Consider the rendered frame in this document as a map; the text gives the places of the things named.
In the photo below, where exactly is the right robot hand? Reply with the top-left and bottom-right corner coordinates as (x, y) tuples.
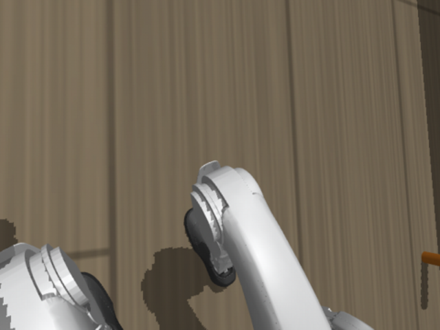
(321, 306), (374, 330)

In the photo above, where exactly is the left robot foot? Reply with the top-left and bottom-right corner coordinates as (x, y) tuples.
(81, 272), (124, 330)

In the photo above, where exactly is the right robot foot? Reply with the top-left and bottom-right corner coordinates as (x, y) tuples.
(184, 208), (236, 287)

